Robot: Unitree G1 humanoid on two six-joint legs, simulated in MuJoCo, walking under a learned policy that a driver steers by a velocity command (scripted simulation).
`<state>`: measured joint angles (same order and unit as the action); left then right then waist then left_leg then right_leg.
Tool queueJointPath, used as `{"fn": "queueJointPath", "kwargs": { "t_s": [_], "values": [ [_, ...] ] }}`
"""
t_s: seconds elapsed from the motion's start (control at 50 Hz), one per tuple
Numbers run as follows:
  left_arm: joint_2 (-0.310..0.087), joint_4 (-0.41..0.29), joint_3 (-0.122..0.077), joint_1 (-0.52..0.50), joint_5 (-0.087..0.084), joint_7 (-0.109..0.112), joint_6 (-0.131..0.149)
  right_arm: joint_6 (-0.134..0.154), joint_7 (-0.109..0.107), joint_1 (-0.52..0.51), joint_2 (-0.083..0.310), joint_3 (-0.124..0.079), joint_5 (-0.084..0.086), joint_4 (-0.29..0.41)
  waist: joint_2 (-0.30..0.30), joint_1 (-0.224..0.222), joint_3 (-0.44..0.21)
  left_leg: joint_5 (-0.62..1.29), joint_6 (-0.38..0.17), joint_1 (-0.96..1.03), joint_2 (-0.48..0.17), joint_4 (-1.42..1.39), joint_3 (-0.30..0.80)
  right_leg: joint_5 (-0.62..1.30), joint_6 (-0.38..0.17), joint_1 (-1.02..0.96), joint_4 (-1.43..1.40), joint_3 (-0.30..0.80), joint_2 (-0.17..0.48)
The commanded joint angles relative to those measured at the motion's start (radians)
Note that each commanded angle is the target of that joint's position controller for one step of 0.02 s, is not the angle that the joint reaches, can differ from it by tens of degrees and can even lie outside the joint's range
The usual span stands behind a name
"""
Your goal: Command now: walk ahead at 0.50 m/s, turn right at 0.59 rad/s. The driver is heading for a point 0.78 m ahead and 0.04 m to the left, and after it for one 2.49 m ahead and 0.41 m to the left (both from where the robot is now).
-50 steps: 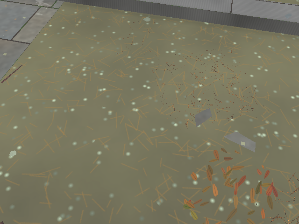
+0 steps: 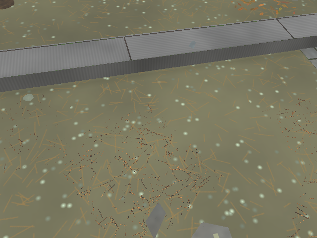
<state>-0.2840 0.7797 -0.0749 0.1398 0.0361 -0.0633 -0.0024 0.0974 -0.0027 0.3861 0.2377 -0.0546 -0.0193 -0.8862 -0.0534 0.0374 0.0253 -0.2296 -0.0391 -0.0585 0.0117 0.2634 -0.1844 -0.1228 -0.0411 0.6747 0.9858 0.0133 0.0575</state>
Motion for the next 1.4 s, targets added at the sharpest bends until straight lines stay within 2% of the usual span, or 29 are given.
{"fn": "queueJointPath", "kwargs": {
  "t_s": [0.02, 0.1, 0.14, 0.2, 0.22, 0.24, 0.26, 0.3, 0.34, 0.4, 0.48, 0.66, 0.72, 0.76, 0.78, 0.8, 0.82, 0.84, 0.88, 0.9, 0.98, 1.16, 1.24, 1.26, 1.28, 1.3, 1.32, 1.36, 1.4],
  "values": [
    [0.008, -0.092, 0.02, -0.091, -0.002, -0.016, 0.013, 0.015, -0.001, -0.024, 0.11, -0.019, 0.001, 0.057, 0.14, -0.013, 0.038, 0.372, -0.091, -0.02, -0.246, -0.11, 0.068, 0.106, -0.004, -0.011, -0.16, -0.042, 0.009],
    [-0.001, -0.138, 0.026, -0.186, 0.004, -0.023, 0.015, 0.0, -0.012, 0.039, 0.144, -0.027, 0.001, 0.03, 0.136, 0.013, 0.061, 0.474, -0.078, 0.082, -0.282, -0.071, 0.013, 0.039, -0.047, -0.055, -0.311, -0.112, -0.011],
    [-0.012, -0.144, 0.021, -0.178, 0.01, -0.017, 0.014, -0.015, -0.018, 0.054, 0.165, -0.031, -0.001, 0.018, 0.149, 0.001, 0.041, 0.72, -0.066, 0.136, -0.29, 0.026, -0.028, -0.059, -0.081, -0.121, -0.356, -0.15, -0.058],
    [-0.061, -0.072, -0.01, 0.086, 0.022, 0.007, 0.028, -0.043, -0.023, 0.052, 0.202, -0.036, 0.004, 0.018, 0.136, -0.119, -0.127, 0.898, -0.043, 0.089, -0.28, 0.462, -0.078, -0.114, -0.157, -0.471, -0.474, -0.162, -0.166],
    [-0.131, -0.03, -0.036, 0.242, 0.034, 0.024, 0.033, -0.043, -0.02, 0.057, 0.169, -0.024, 0.002, 0.046, 0.043, -0.179, -0.237, 0.561, -0.015, -0.133, -0.256, 0.746, -0.079, -0.204, -0.207, -0.745, -0.518, 0.051, -0.019],
    [-0.235, -0.05, -0.056, 0.206, 0.017, 0.037, 0.031, -0.038, 0.005, 0.086, 0.051, 0.0, 0.007, 0.121, -0.188, -0.097, -0.3, -0.344, 0.043, -0.582, -0.069, 1.077, -0.03, -0.167, -0.33, -1.023, -0.584, 0.576, 0.29],
    [-0.214, -0.058, -0.053, 0.268, -0.008, 0.048, 0.019, -0.033, 0.005, -0.035, 0.143, -0.02, -0.002, 0.138, -0.015, -0.167, -0.313, -0.285, 0.039, -0.659, -0.051, 1.144, 0.162, -0.072, -0.335, -0.99, -0.676, 0.674, 0.312],
    [-0.122, -0.022, -0.026, 0.177, -0.02, 0.059, 0.027, -0.016, 0.009, -0.073, 0.111, -0.007, 0.015, 0.139, 0.044, -0.088, -0.093, -0.109, 0.024, -0.637, -0.129, 1.012, 0.18, 0.203, -0.271, -0.747, -0.698, 0.376, 0.228],
    [-0.059, -0.02, -0.002, 0.103, -0.022, 0.061, 0.049, -0.045, 0.015, 0.007, 0.096, -0.003, -0.01, 0.092, 0.039, -0.011, -0.061, -0.088, 0.03, -0.499, -0.157, 0.908, 0.187, 0.296, -0.208, -0.6, -0.747, 0.217, 0.149],
    [-0.069, 0.015, 0.001, 0.142, -0.024, 0.054, 0.081, -0.078, 0.033, 0.022, 0.085, -0.008, -0.01, 0.068, 0.026, 0.003, -0.038, -0.03, 0.031, -0.475, -0.143, 0.861, 0.182, 0.344, -0.182, -0.546, -0.807, 0.125, 0.123],
    [-0.076, 0.053, 0.002, 0.214, -0.019, 0.056, 0.093, -0.085, 0.039, -0.117, 0.084, -0.014, 0.003, 0.095, 0.013, -0.044, 0.038, 0.112, 0.025, -0.625, -0.112, 0.764, 0.231, 0.298, -0.119, -0.594, -0.863, 0.04, 0.112],
    [-0.06, 0.121, 0.025, 0.295, -0.016, 0.087, 0.101, -0.068, 0.055, -0.334, 0.04, 0.014, -0.012, 0.168, 0.005, -0.097, 0.09, 0.218, -0.024, -0.627, -0.044, 0.403, 0.092, 0.579, -0.067, -0.782, -0.821, -0.129, 0.14],
    [-0.107, 0.133, 0.02, 0.28, -0.01, 0.103, 0.093, -0.07, 0.049, -0.262, 0.063, 0.007, -0.011, 0.163, -0.044, -0.047, 0.018, 0.078, -0.087, -0.483, 0.042, 0.359, 0.021, 1.028, -0.042, -0.851, -0.634, -0.171, 0.16],
    [-0.141, 0.123, 0.011, 0.248, -0.001, 0.108, 0.078, -0.064, 0.04, -0.067, 0.111, -0.015, -0.017, 0.112, -0.059, 0.042, -0.089, -0.002, -0.142, -0.273, 0.088, 0.316, 0.038, 1.08, -0.045, -0.811, -0.342, -0.185, 0.174],
    [-0.151, 0.101, 0.009, 0.206, -0.009, 0.104, 0.076, -0.057, 0.032, 0.077, 0.151, -0.035, -0.03, 0.073, -0.016, 0.127, -0.158, 0.024, -0.188, -0.052, 0.056, 0.222, 0.12, 0.855, -0.042, -0.663, -0.092, -0.204, 0.145],
    [-0.072, 0.05, 0.028, 0.223, -0.019, 0.091, 0.086, -0.061, 0.016, 0.14, 0.265, -0.07, -0.03, 0.067, 0.165, 0.114, -0.246, 0.032, -0.293, 0.209, -0.205, 0.209, 0.484, 0.194, -0.014, -0.352, 0.273, -0.221, 0.021],
    [-0.061, 0.006, 0.026, 0.222, -0.021, 0.074, 0.095, -0.067, 0.02, 0.084, 0.301, -0.078, -0.004, 0.081, 0.254, 0.053, -0.304, 0.142, -0.433, 0.359, -0.357, 0.08, 0.96, -0.406, 0.008, -0.032, 0.515, -0.038, -0.156],
    [-0.077, -0.006, 0.029, 0.147, -0.006, 0.067, 0.104, -0.072, 0.019, 0.036, 0.263, -0.075, 0.02, 0.079, 0.105, 0.054, -0.186, 0.092, -0.396, 0.271, -0.33, 0.048, 0.819, -0.304, -0.003, 0.061, 0.493, 0.072, -0.061],
    [-0.078, -0.016, 0.03, 0.126, -0.015, 0.062, 0.114, -0.073, 0.015, -0.055, 0.161, -0.046, 0.014, 0.088, -0.004, -0.02, -0.007, 0.185, -0.303, 0.006, -0.252, -0.015, 0.624, -0.202, 0.01, 0.003, 0.317, 0.043, 0.009],
    [-0.073, -0.019, 0.032, 0.133, 0.002, 0.062, 0.095, -0.067, 0.011, -0.078, 0.141, -0.039, 0.019, 0.09, 0.001, -0.049, 0.017, 0.262, -0.277, -0.075, -0.204, -0.029, 0.557, -0.199, 0.03, -0.048, 0.257, 0.04, 0.026],
    [-0.045, -0.044, 0.04, 0.123, 0.017, 0.051, 0.041, -0.037, 0.012, -0.049, 0.179, -0.044, 0.022, 0.085, 0.067, -0.067, -0.008, 0.414, -0.252, -0.154, -0.116, -0.054, 0.442, -0.135, 0.084, -0.094, 0.103, -0.005, 0.036],
    [-0.047, -0.144, 0.055, -0.134, -0.011, 0.058, 0.05, -0.074, -0.01, 0.077, 0.197, -0.052, 0.015, 0.081, 0.142, 0.044, -0.04, 0.797, -0.122, 0.011, -0.062, 0.135, 0.444, 0.064, 0.087, -0.082, -0.289, -0.028, -0.068],
    [-0.115, -0.102, 0.038, 0.033, -0.013, 0.079, 0.072, -0.074, -0.02, -0.03, 0.218, -0.059, 0.005, 0.131, 0.159, -0.049, -0.085, 0.789, -0.057, -0.01, -0.045, 0.322, 0.525, 0.059, 0.028, -0.351, -0.509, 0.018, -0.108],
    [-0.138, -0.081, 0.032, 0.144, -0.004, 0.089, 0.09, -0.063, -0.012, -0.067, 0.209, -0.055, 0.021, 0.147, 0.12, -0.115, -0.131, 0.695, -0.03, -0.081, 0.002, 0.476, 0.507, 0.227, -0.001, -0.533, -0.6, 0.052, -0.045],
    [-0.212, -0.084, 0.019, 0.249, 0.008, 0.103, 0.096, -0.054, -0.009, -0.032, 0.127, -0.032, 0.041, 0.191, -0.04, -0.123, -0.28, 0.181, 0.0, -0.226, 0.067, 0.757, 0.411, 0.617, -0.062, -0.789, -0.526, 0.264, 0.242],
    [-0.235, -0.108, 0.013, 0.213, -0.004, 0.094, 0.074, -0.068, -0.023, 0.136, 0.114, -0.036, 0.049, 0.187, -0.198, -0.03, -0.38, -0.502, 0.003, -0.389, 0.194, 0.954, 0.306, 1.029, -0.196, -0.888, -0.496, 0.524, 0.466],
    [-0.177, -0.118, 0.015, 0.187, -0.029, 0.088, 0.053, -0.091, -0.032, 0.186, 0.172, -0.043, 0.008, 0.139, -0.081, -0.009, -0.383, -0.444, 0.008, -0.414, 0.113, 1.063, 0.307, 0.945, -0.238, -0.829, -0.474, 0.519, 0.444],
    [-0.053, -0.151, 0.047, 0.053, -0.029, 0.098, 0.035, -0.122, -0.013, 0.021, 0.191, -0.046, -0.012, 0.152, -0.009, -0.021, -0.184, -0.295, 0.037, -0.456, 0.047, 1.036, 0.266, 0.413, -0.198, -0.588, -0.618, 0.325, 0.3],
    [-0.074, -0.14, 0.044, 0.026, -0.013, 0.105, 0.028, -0.15, 0.013, -0.014, 0.164, -0.044, -0.009, 0.166, -0.086, -0.008, -0.08, -0.229, 0.065, -0.415, 0.033, 0.992, 0.241, 0.333, -0.162, -0.444, -0.685, 0.164, 0.206]
  ]
}}
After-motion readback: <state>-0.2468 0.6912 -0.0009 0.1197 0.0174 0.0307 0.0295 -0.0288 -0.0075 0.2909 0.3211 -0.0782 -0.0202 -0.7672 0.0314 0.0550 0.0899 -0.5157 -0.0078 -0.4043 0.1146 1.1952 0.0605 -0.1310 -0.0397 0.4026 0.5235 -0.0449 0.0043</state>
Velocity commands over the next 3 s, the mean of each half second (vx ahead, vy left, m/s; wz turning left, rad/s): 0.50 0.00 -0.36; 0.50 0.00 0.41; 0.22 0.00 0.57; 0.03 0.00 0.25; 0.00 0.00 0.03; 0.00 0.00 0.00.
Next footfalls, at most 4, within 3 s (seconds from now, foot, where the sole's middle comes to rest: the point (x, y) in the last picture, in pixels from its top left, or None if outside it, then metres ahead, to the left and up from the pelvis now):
0.20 right None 0.25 -0.12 -0.78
0.78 left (157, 217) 0.57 -0.01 -0.78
1.28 right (176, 156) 0.87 -0.12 -0.78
1.72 left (142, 186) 0.71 0.05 -0.78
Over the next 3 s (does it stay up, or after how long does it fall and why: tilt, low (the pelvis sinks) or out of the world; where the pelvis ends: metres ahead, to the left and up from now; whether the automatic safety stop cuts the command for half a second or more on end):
stays up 0.72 -0.07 0.00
